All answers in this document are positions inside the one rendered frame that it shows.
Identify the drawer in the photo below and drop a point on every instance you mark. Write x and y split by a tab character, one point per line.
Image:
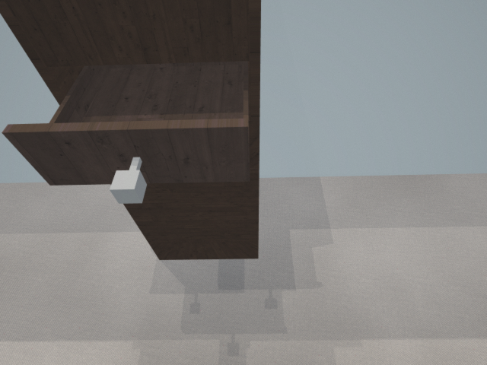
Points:
188	122

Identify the cabinet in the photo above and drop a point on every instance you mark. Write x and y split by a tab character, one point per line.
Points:
180	221

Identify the handle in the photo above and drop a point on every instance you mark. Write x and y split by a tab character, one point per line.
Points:
128	186

